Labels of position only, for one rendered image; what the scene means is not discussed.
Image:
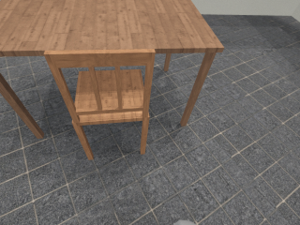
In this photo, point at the chair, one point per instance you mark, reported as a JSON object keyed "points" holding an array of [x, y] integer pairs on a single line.
{"points": [[105, 96]]}

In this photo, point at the table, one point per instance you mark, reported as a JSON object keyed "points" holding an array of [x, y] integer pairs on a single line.
{"points": [[31, 27]]}

